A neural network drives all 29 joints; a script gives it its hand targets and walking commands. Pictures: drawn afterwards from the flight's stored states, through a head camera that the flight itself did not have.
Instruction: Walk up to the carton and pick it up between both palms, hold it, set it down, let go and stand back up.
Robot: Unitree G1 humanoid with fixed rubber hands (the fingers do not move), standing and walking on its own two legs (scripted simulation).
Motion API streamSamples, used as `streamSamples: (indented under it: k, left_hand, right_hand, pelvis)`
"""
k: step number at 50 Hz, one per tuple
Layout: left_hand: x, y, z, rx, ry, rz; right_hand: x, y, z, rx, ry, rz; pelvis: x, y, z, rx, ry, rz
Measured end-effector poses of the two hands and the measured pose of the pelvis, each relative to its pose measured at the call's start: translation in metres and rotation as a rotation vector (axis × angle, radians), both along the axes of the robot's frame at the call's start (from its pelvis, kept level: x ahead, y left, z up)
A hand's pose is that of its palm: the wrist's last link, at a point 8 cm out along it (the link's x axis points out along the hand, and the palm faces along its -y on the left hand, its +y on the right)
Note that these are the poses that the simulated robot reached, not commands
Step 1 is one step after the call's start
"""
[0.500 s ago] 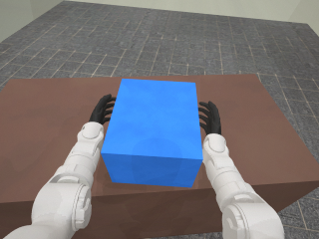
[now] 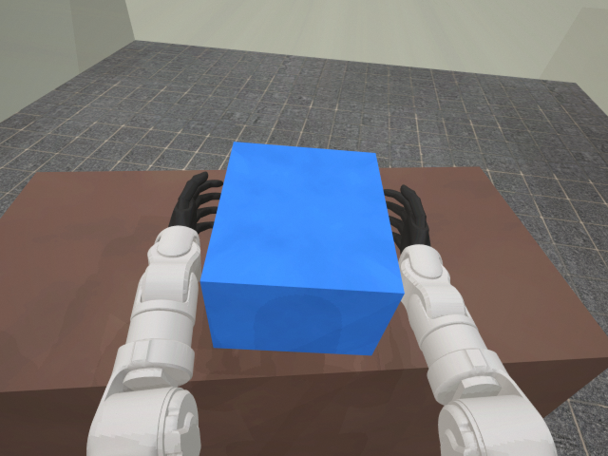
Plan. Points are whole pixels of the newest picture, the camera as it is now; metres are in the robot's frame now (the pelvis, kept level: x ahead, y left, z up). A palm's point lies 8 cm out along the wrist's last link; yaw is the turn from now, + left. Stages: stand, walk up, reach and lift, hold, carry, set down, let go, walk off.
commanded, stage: reach and lift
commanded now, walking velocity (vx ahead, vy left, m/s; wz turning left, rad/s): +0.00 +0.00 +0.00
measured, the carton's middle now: (299, 244) +0.38 +0.00 +0.09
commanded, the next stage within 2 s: hold in 1.18 s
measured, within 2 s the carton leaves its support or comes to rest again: neither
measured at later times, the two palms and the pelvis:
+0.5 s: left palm (173, 215) +0.37 +0.16 +0.16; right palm (408, 222) +0.36 -0.15 +0.14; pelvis +0.00 +0.00 +0.00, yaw +0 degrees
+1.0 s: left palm (170, 212) +0.36 +0.16 +0.17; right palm (410, 217) +0.36 -0.15 +0.15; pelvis +0.00 +0.00 +0.00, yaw +0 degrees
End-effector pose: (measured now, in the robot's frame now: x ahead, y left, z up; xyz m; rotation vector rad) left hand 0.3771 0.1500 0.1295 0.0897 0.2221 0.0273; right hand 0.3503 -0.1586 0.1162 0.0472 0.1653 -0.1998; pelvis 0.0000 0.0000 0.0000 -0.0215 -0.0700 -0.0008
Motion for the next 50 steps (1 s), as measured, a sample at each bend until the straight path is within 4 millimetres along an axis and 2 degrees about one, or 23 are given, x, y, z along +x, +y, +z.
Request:
streamSamples:
  k: [4,9,11,16,19,24,32,38,45,50]
  left_hand:
    - [-0.003,0.001,0.007,-0.013,-0.010,0.013]
    - [-0.006,0.006,0.026,-0.014,-0.063,0.034]
    - [-0.007,0.009,0.026,-0.006,-0.056,0.039]
    - [-0.007,0.010,0.018,-0.008,-0.011,0.039]
    - [-0.006,0.009,0.020,-0.004,-0.016,0.044]
    - [-0.007,0.010,0.029,0.008,-0.051,0.056]
    - [-0.010,0.009,0.023,0.011,-0.011,0.058]
    - [-0.011,0.009,0.037,0.012,-0.060,0.065]
    - [-0.012,0.010,0.028,0.005,-0.019,0.062]
    - [-0.013,0.010,0.040,-0.001,-0.060,0.072]
  right_hand:
    - [0.000,0.001,0.005,0.000,-0.008,0.012]
    - [0.005,0.006,0.024,0.003,-0.064,0.030]
    - [0.007,0.007,0.028,0.000,-0.058,0.038]
    - [0.009,0.008,0.023,-0.005,-0.012,0.048]
    - [0.011,0.008,0.020,-0.001,-0.016,0.052]
    - [0.014,0.009,0.028,0.004,-0.052,0.061]
    - [0.011,0.008,0.020,0.005,-0.012,0.065]
    - [0.012,0.008,0.034,0.004,-0.061,0.068]
    - [0.011,0.008,0.029,0.000,-0.021,0.072]
    - [0.012,0.009,0.038,0.005,-0.062,0.075]
  pelvis:
    - [-0.002,-0.002,0.000,0.002,-0.004,0.000]
    - [-0.002,-0.002,0.000,0.002,-0.008,0.000]
    - [-0.002,-0.002,0.000,0.003,-0.014,0.000]
    - [-0.002,-0.003,0.000,0.004,-0.025,0.000]
    - [-0.001,-0.003,0.000,0.004,-0.024,0.001]
    - [0.000,-0.003,0.000,0.004,-0.024,0.001]
    - [-0.002,-0.003,0.000,0.004,-0.042,0.001]
    - [-0.001,-0.003,0.000,0.004,-0.042,0.001]
    - [-0.002,-0.004,0.000,0.005,-0.044,0.001]
    - [-0.002,-0.004,0.000,0.005,-0.044,0.001]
